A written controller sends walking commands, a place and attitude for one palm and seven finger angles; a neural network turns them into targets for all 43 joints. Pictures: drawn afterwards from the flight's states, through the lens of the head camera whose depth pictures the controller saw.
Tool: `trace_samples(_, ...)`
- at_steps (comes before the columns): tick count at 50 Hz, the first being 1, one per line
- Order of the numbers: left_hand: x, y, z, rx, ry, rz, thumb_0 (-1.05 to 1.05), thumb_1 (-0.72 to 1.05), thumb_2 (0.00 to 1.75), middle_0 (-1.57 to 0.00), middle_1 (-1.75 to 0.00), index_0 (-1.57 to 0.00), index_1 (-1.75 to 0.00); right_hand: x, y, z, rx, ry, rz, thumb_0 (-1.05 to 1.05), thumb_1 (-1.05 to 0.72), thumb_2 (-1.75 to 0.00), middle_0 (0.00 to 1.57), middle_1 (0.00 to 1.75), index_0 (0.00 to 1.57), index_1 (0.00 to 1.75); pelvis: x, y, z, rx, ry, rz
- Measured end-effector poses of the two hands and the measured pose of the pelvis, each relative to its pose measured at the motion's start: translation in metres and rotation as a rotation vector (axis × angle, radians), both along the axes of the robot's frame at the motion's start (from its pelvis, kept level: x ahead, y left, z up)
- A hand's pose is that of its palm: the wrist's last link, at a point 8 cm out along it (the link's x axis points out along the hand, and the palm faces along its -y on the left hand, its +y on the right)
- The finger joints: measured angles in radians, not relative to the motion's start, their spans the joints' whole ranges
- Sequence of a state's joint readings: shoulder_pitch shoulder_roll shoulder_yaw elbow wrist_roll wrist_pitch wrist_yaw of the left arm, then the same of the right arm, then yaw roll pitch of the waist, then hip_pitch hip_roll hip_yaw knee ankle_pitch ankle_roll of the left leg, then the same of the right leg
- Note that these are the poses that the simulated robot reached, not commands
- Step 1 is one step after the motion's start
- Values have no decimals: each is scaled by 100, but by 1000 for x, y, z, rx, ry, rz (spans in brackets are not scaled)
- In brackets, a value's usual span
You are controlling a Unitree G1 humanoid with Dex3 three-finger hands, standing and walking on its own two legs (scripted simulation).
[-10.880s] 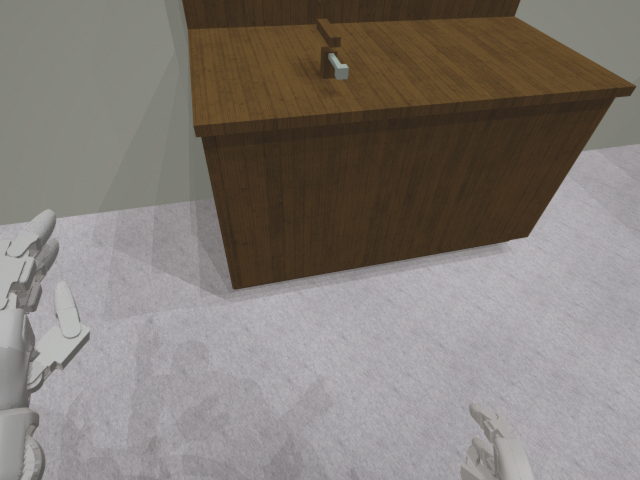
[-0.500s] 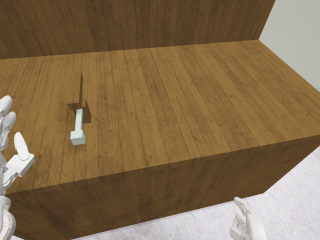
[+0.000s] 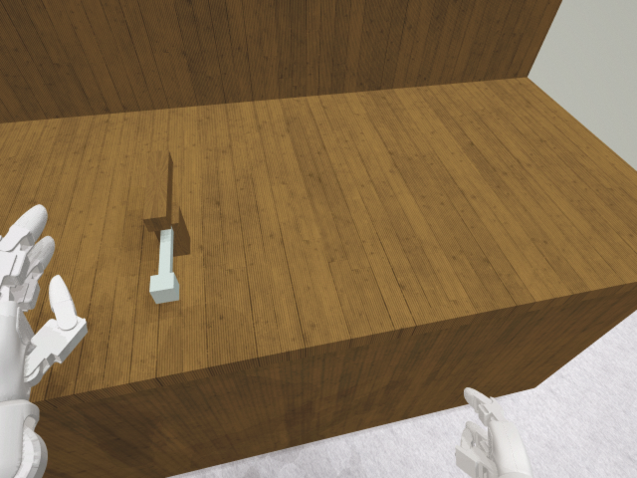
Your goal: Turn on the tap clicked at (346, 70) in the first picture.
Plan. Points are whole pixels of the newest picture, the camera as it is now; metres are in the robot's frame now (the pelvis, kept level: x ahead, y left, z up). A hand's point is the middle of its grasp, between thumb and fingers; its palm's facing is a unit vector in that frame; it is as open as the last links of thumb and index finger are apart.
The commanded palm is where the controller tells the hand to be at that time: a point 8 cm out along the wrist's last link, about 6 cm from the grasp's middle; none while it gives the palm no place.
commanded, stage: come to a stop and stand still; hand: left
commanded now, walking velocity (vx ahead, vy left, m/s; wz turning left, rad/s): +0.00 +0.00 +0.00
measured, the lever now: (165, 288) +0.31 +0.23 +0.06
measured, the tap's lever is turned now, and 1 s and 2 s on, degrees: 0 0 0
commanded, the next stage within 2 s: look again from close up in 0.04 s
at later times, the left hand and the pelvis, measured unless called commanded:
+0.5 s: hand (78, 330) +0.21 +0.26 +0.13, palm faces +0.29 -0.88 -0.38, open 7.4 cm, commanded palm +0.16 +0.30 +0.17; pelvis +0.00 +0.02 -0.01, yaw +0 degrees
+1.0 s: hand (119, 330) +0.21 +0.21 +0.16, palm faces +0.30 -0.88 -0.37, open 7.4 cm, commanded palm +0.14 +0.25 +0.17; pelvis -0.03 -0.02 -0.01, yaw -2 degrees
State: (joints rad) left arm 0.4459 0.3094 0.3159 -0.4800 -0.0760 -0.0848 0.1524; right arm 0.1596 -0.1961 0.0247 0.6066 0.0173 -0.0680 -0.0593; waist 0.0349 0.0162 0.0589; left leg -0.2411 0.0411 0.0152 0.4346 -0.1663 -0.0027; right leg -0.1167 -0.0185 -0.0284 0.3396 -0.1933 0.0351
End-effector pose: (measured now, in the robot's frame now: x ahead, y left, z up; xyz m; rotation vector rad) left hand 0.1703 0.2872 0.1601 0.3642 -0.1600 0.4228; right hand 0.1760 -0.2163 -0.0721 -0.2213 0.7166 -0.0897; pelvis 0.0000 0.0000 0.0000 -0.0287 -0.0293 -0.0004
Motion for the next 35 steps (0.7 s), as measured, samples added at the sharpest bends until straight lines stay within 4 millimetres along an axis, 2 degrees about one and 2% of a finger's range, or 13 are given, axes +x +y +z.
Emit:
trace_samples(7, 10, -4, 7, 18, -33, -42, 2, 89, 90, -20, -30, -21, -30, 9, 4, 5, -1, -17, 6, 2, -90, -90, 20, 30, 20, 30, 2, 1, 0, 1, 2, 2)
trace_samples(9, 20, 10, 25, 174, -83, -57, 2, 89, 90, -21, -30, -21, -30, 9, 5, 4, -26, -14, 42, 2, -90, -90, 20, 30, 20, 30, -1, -1, -2, -3, 17, 8)
trace_samples(11, 29, 32, 37, 232, -148, -26, 2, 89, 90, -21, -30, -21, -30, 7, 5, 4, -30, 3, 59, 1, -90, -90, 20, 30, 20, 30, -3, -2, -2, -1, 25, -1)
trace_samples(13, 34, 42, 35, 202, -164, 2, 1, 89, 90, -21, -30, -21, -30, 4, 4, 5, -15, -9, 47, 2, -90, -90, 20, 30, 20, 30, -3, 1, -3, 4, 26, -14)
trace_samples(14, 34, 41, 31, 178, -155, -2, 1, 89, 90, -21, -30, -21, -30, 2, 3, 6, -10, -20, 40, 2, -90, -90, 20, 30, 20, 30, -3, 4, -3, 5, 25, -18)
trace_samples(20, 20, -1, -7, 57, -29, -183, 1, 90, 90, -20, -30, -20, -30, -13, 1, 8, -8, -48, -13, 2, -90, -90, 20, 30, 20, 30, 0, 18, -5, 10, 15, -23)
trace_samples(23, 11, 1, -14, 68, -5, -205, 1, 89, 90, -21, -30, -21, -30, -19, 3, 9, -26, -31, -26, 2, -90, -90, 20, 30, 20, 30, -2, 18, -6, 11, 6, -15)
trace_samples(29, -2, 35, 7, 128, -121, -71, 2, 89, 90, -21, -30, -21, -30, -23, 13, 9, -39, -21, 17, 2, -90, -90, 20, 30, 20, 30, -10, 16, -6, 1, -7, 3)
trace_samples(32, -7, 35, 19, 118, -195, -40, 2, 89, 90, -21, -30, -21, -30, -20, 19, 9, -20, -42, 43, 2, -90, -90, 20, 30, 20, 30, -14, 16, -6, 1, -8, -5)
trace_samples(35, -7, 23, 19, 97, -211, -56, 1, 90, 90, -20, -30, -20, -30, -16, 24, 9, 12, -71, 60, 2, -90, -90, 20, 30, 20, 30, -19, 14, -7, 3, -7, -17)
